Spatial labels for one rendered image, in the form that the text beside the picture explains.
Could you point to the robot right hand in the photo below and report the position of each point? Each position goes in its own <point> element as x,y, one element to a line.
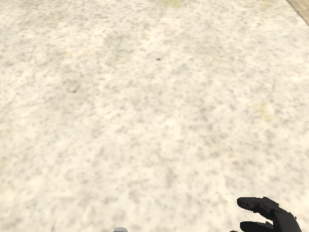
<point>282,220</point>

